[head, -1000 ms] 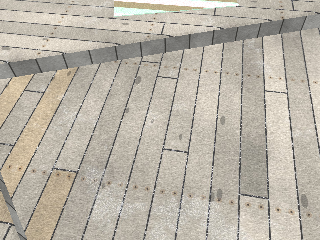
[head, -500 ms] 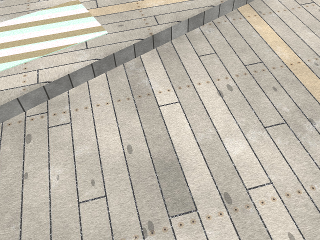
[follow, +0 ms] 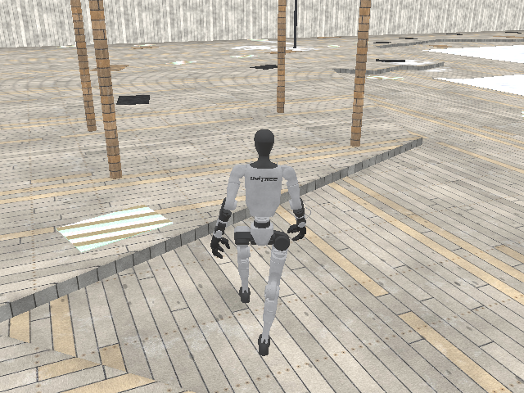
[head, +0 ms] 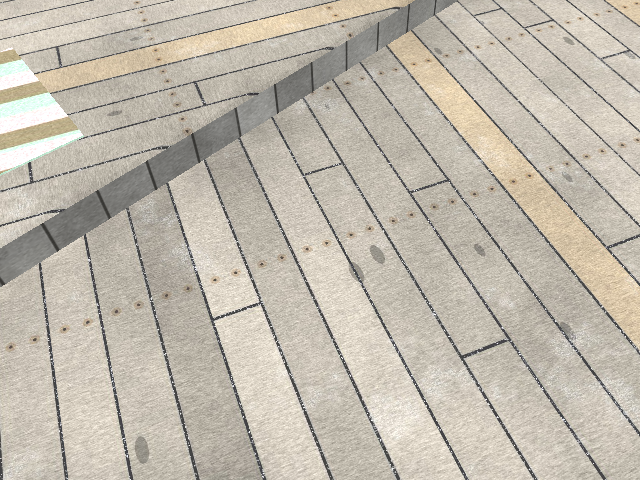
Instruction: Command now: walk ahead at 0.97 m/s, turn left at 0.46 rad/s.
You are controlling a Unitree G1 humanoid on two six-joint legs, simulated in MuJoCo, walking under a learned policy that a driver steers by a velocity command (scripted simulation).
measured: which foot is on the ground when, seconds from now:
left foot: up 0.00-0.08, down 0.10-0.52, up 0.54-0.92, down 0.94-1.00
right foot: down 0.00-0.10, up 0.12-0.48, down 0.50-0.94, up 0.96-1.00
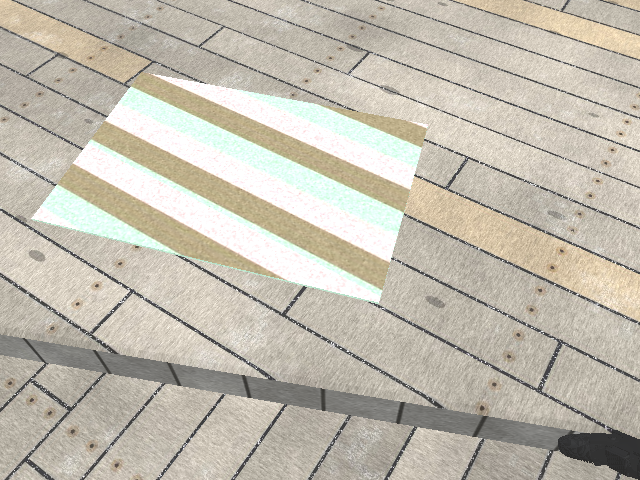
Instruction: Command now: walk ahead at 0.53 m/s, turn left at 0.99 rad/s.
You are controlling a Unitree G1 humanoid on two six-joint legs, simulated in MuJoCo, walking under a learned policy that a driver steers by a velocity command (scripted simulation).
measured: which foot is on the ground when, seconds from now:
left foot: down 0.00-0.38, up 0.40-0.76, down 0.78-1.00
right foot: up 0.00-0.34, down 0.36-0.78, up 0.80-1.00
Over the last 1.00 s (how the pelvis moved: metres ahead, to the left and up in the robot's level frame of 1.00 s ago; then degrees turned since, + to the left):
0.86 0.19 -0.02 54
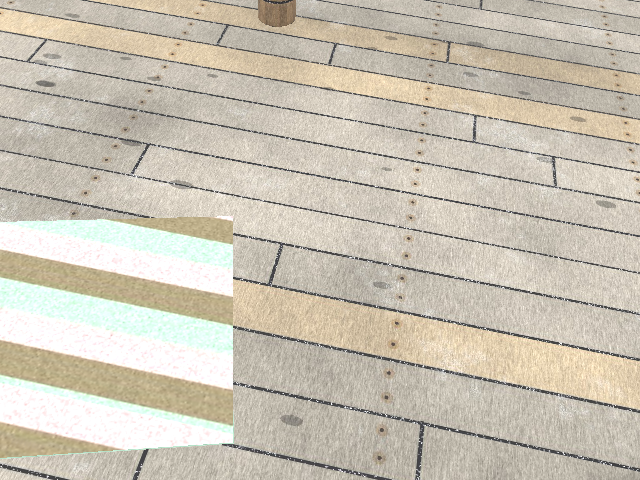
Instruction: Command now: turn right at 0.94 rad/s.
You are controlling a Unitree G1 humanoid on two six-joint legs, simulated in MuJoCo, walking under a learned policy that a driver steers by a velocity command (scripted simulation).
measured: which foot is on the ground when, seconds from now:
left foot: down 0.00-0.22, up 0.24-0.64, down 0.66-1.00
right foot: up 0.00-0.20, down 0.22-0.66, up 0.68-1.00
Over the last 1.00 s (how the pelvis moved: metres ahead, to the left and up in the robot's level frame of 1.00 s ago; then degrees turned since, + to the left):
0.23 -0.01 0.05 -19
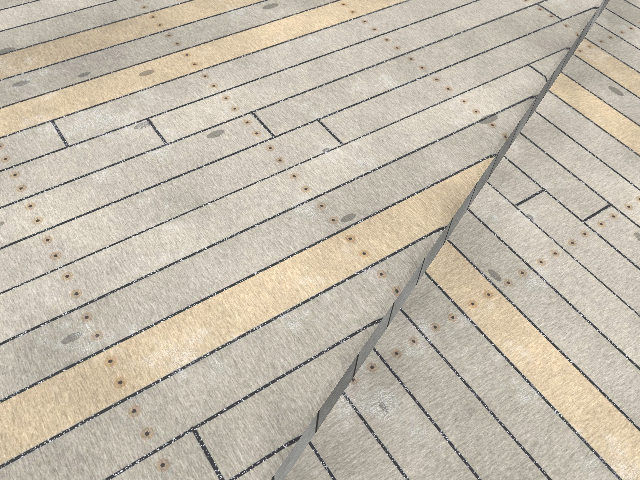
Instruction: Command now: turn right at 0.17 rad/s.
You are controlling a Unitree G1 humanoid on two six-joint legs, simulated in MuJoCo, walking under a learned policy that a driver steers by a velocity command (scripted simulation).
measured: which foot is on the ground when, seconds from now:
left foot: down 0.00-0.18, up 0.20-0.54, down 0.56-0.96, up 0.98-1.00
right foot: up 0.00-0.02, down 0.04-0.56, up 0.58-0.94, down 0.96-1.00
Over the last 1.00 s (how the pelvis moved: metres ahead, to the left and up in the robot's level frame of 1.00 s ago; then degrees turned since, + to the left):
0.02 -0.01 0.00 -43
